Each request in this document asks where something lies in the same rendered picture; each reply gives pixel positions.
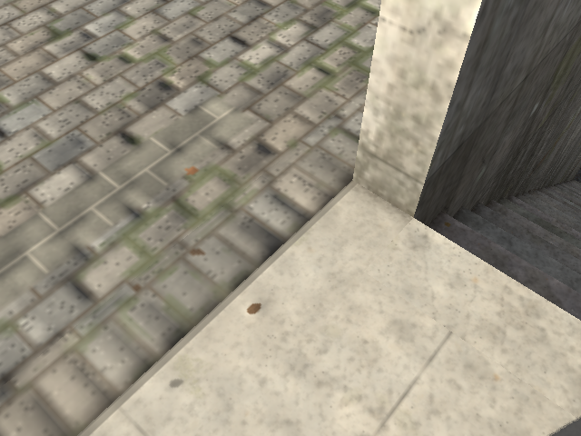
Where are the stairs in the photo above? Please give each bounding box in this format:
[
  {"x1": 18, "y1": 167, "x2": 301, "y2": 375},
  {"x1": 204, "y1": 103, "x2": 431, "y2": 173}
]
[{"x1": 428, "y1": 180, "x2": 581, "y2": 321}]

